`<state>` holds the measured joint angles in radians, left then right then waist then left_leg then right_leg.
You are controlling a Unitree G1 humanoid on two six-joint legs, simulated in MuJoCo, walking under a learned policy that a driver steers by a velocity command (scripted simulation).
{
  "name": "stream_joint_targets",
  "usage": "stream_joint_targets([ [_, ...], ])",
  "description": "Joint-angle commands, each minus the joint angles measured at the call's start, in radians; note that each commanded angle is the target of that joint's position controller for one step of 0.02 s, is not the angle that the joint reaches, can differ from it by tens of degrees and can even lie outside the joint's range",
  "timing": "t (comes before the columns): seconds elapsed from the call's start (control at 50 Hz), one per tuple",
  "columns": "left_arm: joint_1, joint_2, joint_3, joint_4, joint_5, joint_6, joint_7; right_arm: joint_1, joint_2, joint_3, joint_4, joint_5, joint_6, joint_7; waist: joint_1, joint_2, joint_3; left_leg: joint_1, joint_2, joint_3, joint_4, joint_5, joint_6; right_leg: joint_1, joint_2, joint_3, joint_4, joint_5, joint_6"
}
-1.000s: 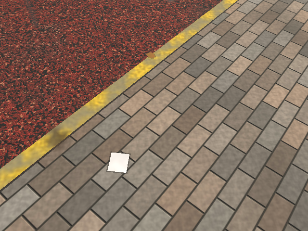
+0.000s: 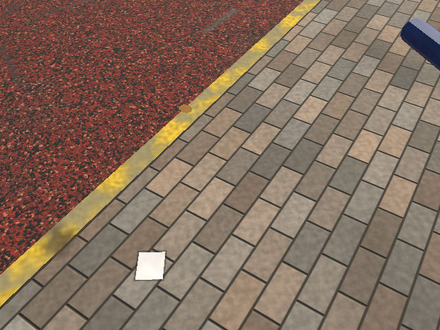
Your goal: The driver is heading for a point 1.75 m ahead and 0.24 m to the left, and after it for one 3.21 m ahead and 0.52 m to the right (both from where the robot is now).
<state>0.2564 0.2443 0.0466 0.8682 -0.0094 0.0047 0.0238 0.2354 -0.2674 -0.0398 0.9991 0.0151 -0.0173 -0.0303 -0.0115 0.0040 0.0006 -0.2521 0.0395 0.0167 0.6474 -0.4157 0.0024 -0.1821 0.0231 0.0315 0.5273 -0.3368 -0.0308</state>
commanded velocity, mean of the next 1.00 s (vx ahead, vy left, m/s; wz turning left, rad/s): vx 0.43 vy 0.00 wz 0.00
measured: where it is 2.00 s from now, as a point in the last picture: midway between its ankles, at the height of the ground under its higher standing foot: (213, 190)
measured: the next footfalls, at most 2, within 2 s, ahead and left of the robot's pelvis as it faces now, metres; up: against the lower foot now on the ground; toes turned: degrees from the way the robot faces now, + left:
right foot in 0.58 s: +0.42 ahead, -0.10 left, +0.00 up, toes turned -1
left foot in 1.10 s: +0.72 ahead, +0.15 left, +0.00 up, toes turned +3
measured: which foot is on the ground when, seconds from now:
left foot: down 0.00-0.58, up 0.60-1.00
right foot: down 0.00-0.10, up 0.12-0.56, down 0.58-1.00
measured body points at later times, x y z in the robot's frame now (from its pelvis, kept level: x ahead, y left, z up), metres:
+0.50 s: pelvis +0.19 +0.02 +0.00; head +0.22 +0.03 +0.45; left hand +0.44 +0.23 -0.09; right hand +0.08 -0.23 -0.13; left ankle +0.01 +0.12 -0.73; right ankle +0.37 -0.11 -0.70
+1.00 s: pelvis +0.48 +0.01 +0.01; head +0.50 +0.02 +0.46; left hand +0.46 +0.28 -0.14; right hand +0.69 -0.23 -0.09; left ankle +0.67 +0.16 -0.70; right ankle +0.38 -0.10 -0.73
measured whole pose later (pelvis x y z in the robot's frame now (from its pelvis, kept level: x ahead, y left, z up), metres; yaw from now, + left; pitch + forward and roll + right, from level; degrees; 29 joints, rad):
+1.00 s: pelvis +0.48 +0.01 +0.01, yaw +1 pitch +1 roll -3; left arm 0.35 0.26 0.05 1.00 -0.02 -0.09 0.00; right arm 0.04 -0.26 -0.04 0.83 0.02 -0.08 0.01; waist 0.08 0.04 0.02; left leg -0.63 0.11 -0.02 0.57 0.06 0.00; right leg 0.03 0.07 -0.05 0.20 -0.26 -0.04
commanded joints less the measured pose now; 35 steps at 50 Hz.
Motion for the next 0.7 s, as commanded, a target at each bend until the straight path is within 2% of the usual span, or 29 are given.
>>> stream_joint_targets([
  [0.02, 0.012, 0.184, 0.045, -0.034, -0.01, -0.037, 0.005, -0.077, -0.082, -0.017, -0.083, 0.021, -0.056, 0.02, 0.019, -0.207, 0.153, -0.219, 0.015, -0.02, 0.107, -0.098, 0.069, -0.057, -0.311, 0.452, -0.364, -0.421, -0.203],
  [0.04, -0.027, 0.175, 0.043, -0.044, -0.018, -0.04, 0.003, -0.046, -0.08, -0.017, -0.072, 0.024, -0.069, 0.03, -0.009, -0.184, 0.14, -0.16, 0.02, -0.016, 0.017, -0.083, 0.091, -0.065, -0.294, 0.401, -0.342, -0.357, -0.181],
  [0.06, -0.094, 0.172, 0.041, -0.059, -0.027, -0.037, 0.001, 0.036, -0.076, -0.021, -0.033, 0.022, -0.078, 0.037, -0.061, -0.152, 0.114, 0.013, -0.001, 0.019, -0.131, 0.038, 0.104, -0.142, -0.238, 0.303, -0.304, -0.278, -0.143],
  [0.08, -0.125, 0.154, 0.036, -0.068, -0.022, -0.036, -0.001, 0.127, -0.083, -0.031, 0.02, 0.009, -0.079, 0.04, -0.096, -0.105, 0.08, 0.187, -0.037, 0.034, -0.195, 0.161, 0.088, -0.22, -0.164, 0.204, -0.21, -0.188, -0.104],
  [0.1, -0.14, 0.094, 0.019, -0.081, -0.009, -0.041, -0.005, 0.235, -0.12, -0.043, 0.054, -0.004, -0.079, 0.038, -0.123, 0.034, 0.032, 0.326, 0.072, -0.137, -0.273, 0.1, 0.1, -0.32, -0.075, 0.075, 0.031, -0.093, -0.047],
  [0.12, -0.157, 0.057, 0.011, -0.125, -0.006, -0.056, -0.001, 0.318, -0.242, -0.068, 0.057, -0.003, -0.082, 0.044, -0.132, 0.299, 0.013, 0.422, 0.298, -0.558, -0.453, -0.076, 0.218, -0.516, 0.041, -0.052, 0.332, -0.154, 0.02],
  [0.14, -0.152, 0.109, 0.025, -0.126, -0.03, -0.071, 0.002, 0.28, -0.207, -0.051, 0.045, -0.021, -0.092, 0.049, -0.109, 0.238, 0.049, 0.369, 0.374, -0.728, -0.508, -0.186, 0.294, -0.6, 0.01, 0.045, 0.524, -0.25, 0.012],
  [0.16, -0.118, 0.122, 0.028, -0.109, -0.045, -0.085, -0.006, 0.203, -0.148, -0.035, 0.018, -0.014, -0.1, 0.045, -0.068, 0.154, 0.117, 0.353, 0.347, -0.64, -0.503, -0.199, 0.274, -0.665, -0.049, 0.078, 0.597, -0.153, -0.009],
  [0.18, -0.096, 0.122, 0.029, -0.086, -0.04, -0.094, -0.013, 0.163, -0.123, -0.028, 0.001, -0.01, -0.102, 0.044, -0.05, 0.123, 0.122, 0.353, 0.294, -0.528, -0.502, -0.141, 0.232, -0.675, -0.081, 0.06, 0.603, -0.052, -0.023],
  [0.2, -0.106, 0.126, 0.034, -0.08, -0.028, -0.1, -0.016, 0.143, -0.121, -0.024, -0.008, -0.007, -0.101, 0.046, -0.042, 0.096, 0.124, 0.358, 0.265, -0.445, -0.506, -0.029, 0.198, -0.682, -0.106, 0.046, 0.572, 0.028, -0.028],
  [0.24, -0.135, 0.115, 0.038, -0.078, -0.011, -0.101, -0.029, 0.173, -0.075, -0.007, -0.002, -0.015, -0.092, 0.045, -0.046, 0.099, 0.093, 0.351, 0.204, -0.292, -0.507, 0.233, 0.159, -0.622, -0.127, 0.013, 0.502, 0.132, -0.017],
  [0.3, -0.198, 0.062, 0.025, -0.096, -0.008, -0.091, -0.041, 0.22, -0.092, -0.005, 0.007, -0.018, -0.077, 0.031, -0.056, 0.088, 0.082, 0.332, 0.171, -0.175, -0.509, 0.481, 0.168, -0.597, -0.113, -0.039, 0.383, 0.213, 0.021],
  [0.36, -0.318, 0.034, 0.008, -0.137, -0.013, -0.091, -0.048, 0.225, -0.118, -0.006, 0.0, -0.019, -0.069, 0.016, -0.078, 0.084, 0.114, 0.241, 0.143, -0.106, -0.548, 0.478, 0.16, -0.504, -0.085, -0.071, 0.17, 0.336, 0.038],
  [0.42, -0.397, 0.043, 0.003, -0.161, -0.02, -0.094, -0.061, 0.269, -0.125, -0.01, 0.015, -0.01, -0.068, 0.012, -0.09, 0.092, 0.15, 0.234, 0.166, -0.088, -0.57, 0.46, 0.17, -0.447, -0.064, -0.083, 0.057, 0.398, 0.027],
  [0.48, -0.429, 0.067, 0.005, -0.18, -0.022, -0.102, -0.075, 0.273, -0.132, -0.02, 0.023, 0.0, -0.062, 0.01, -0.064, 0.093, 0.154, 0.327, 0.211, -0.078, -0.524, 0.568, 0.16, -0.436, -0.059, -0.065, -0.007, 0.367, -0.014],
  [0.52, -0.364, 0.109, 0.022, -0.167, -0.019, -0.106, -0.077, 0.248, -0.156, -0.031, 0.014, -0.003, -0.054, 0.009, -0.005, 0.115, 0.082, 0.382, 0.225, -0.062, -0.412, 0.875, 0.14, -0.318, -0.021, -0.083, -0.013, 0.309, -0.05],
  [0.54, -0.258, 0.141, 0.04, -0.138, -0.018, -0.104, -0.071, 0.234, -0.166, -0.036, 0.009, -0.007, -0.045, 0.009, 0.055, 0.133, 0.005, 0.386, 0.215, -0.045, -0.285, 1.061, 0.127, -0.18, 0.011, -0.105, -0.006, 0.284, -0.075],
  [0.56, -0.08, 0.18, 0.063, -0.082, -0.021, -0.099, -0.061, 0.221, -0.156, -0.033, 0.0, -0.012, -0.036, 0.009, 0.141, 0.126, -0.101, 0.314, 0.173, -0.017, -0.083, 1.114, 0.099, 0.053, 0.022, -0.111, -0.016, 0.3, -0.106],
  [0.58, 0.11, 0.241, 0.08, -0.038, -0.008, -0.092, -0.048, 0.228, -0.121, -0.018, -0.025, -0.028, -0.035, 0.008, 0.197, 0.028, -0.243, 0.057, 0.124, -0.005, 0.227, 0.801, 0.075, 0.392, -0.164, 0.108, 0.026, 0.247, -0.169],
  [0.6, 0.164, 0.293, 0.084, -0.009, -0.002, -0.092, -0.056, 0.376, 0.048, 0.028, -0.031, -0.021, -0.058, 0.025, 0.098, -0.265, -0.417, -0.304, -0.093, -0.049, 0.591, -0.073, 0.016, 0.688, -0.42, 0.647, -0.119, -0.026, -0.353],
  [0.62, 0.133, 0.188, 0.058, -0.004, -0.008, -0.092, -0.056, 0.279, -0.066, 0.001, -0.03, 0.012, -0.089, 0.032, 0.142, -0.177, -0.342, -0.414, -0.064, -0.171, 0.713, -0.144, 0.037, 0.607, -0.391, 0.731, -0.246, -0.144, -0.319],
  [0.64, 0.03, 0.154, 0.045, -0.015, -0.009, -0.097, -0.053, 0.16, -0.125, -0.018, -0.078, 0.04, -0.107, 0.034, 0.117, -0.152, -0.155, -0.484, -0.011, -0.137, 0.725, -0.062, 0.054, 0.446, -0.357, 0.562, -0.272, -0.08, -0.267],
  [0.66, -0.053, 0.133, 0.037, -0.028, -0.004, -0.105, -0.054, 0.106, -0.125, -0.019, -0.091, 0.037, -0.116, 0.026, 0.08, -0.051, -0.079, -0.439, 0.043, -0.119, 0.674, 0.037, 0.058, 0.281, -0.321, 0.435, -0.3, 0.057, -0.24],
  [0.68, -0.098, 0.106, 0.03, -0.032, 0.007, -0.111, -0.059, 0.088, -0.119, -0.028, -0.09, 0.021, -0.112, 0.019, 0.046, -0.024, -0.03, -0.39, 0.075, -0.106, 0.616, 0.093, 0.052, 0.156, -0.281, 0.331, -0.321, 0.179, -0.222],
  [0.7, -0.116, 0.086, 0.023, -0.026, 0.019, -0.117, -0.06, 0.117, -0.099, -0.03, -0.087, 0.012, -0.1, 0.018, 0.007, -0.048, -0.028, -0.321, 0.103, -0.114, 0.583, 0.127, 0.049, 0.08, -0.25, 0.263, -0.348, 0.226, -0.212],
])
